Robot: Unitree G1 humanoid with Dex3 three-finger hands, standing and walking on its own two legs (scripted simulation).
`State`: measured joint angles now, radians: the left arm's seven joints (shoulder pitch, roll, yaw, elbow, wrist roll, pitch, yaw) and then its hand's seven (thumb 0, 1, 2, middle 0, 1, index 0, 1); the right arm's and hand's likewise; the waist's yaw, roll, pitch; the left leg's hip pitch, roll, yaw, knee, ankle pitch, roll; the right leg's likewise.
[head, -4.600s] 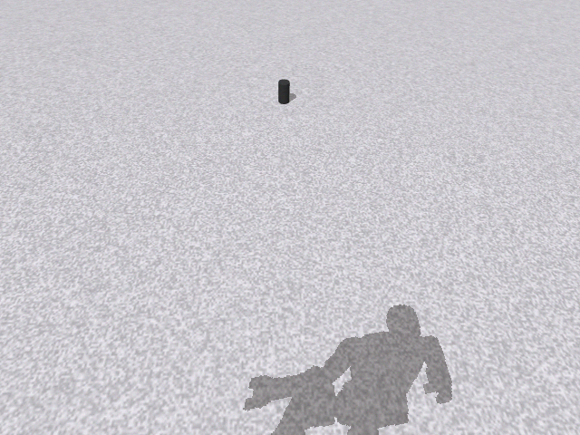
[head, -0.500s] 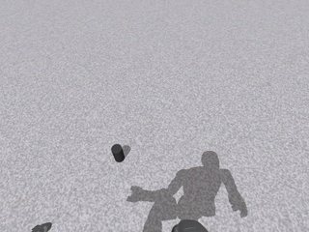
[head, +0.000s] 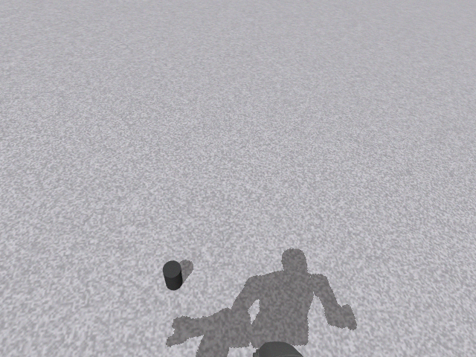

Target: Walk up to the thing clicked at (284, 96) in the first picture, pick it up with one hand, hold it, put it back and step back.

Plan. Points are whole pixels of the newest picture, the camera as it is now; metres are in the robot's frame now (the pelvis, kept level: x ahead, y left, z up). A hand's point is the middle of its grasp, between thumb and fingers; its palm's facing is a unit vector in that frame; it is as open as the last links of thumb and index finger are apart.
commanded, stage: walk up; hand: left
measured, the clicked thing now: (173, 275) +0.53 +0.18 -0.70
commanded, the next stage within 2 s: stand in 1.82 s
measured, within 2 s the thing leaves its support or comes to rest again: neither
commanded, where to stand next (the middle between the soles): +0.18 -0.02 m, yaw +0 degrees
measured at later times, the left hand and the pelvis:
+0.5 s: hand (89, 329) +0.21 +0.26 -0.14, palm faces -0.04 -0.92 -0.38, open 7.4 cm; pelvis +0.11 +0.00 -0.01, yaw +0 degrees
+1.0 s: hand (89, 327) +0.21 +0.26 -0.14, palm faces +0.00 -0.94 -0.33, open 7.4 cm; pelvis +0.15 +0.00 +0.02, yaw +0 degrees
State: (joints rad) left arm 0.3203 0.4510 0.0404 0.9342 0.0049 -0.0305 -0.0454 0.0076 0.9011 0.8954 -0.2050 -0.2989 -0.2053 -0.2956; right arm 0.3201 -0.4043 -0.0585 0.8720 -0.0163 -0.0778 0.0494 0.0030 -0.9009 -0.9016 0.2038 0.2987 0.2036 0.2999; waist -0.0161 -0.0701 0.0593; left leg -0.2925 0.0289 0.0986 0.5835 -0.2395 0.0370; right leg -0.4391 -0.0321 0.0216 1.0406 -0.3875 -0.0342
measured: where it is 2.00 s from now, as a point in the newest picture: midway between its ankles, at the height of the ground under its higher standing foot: outside the picture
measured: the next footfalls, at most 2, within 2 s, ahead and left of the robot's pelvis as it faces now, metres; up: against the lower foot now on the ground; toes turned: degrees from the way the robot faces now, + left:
right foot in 0.26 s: +0.21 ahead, -0.14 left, +0.00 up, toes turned -1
left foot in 0.52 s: +0.20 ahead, +0.12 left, +0.00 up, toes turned +2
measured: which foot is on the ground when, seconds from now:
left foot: down 0.00-0.28, up 0.30-0.50, down 0.52-1.00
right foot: up 0.00-0.24, down 0.26-1.00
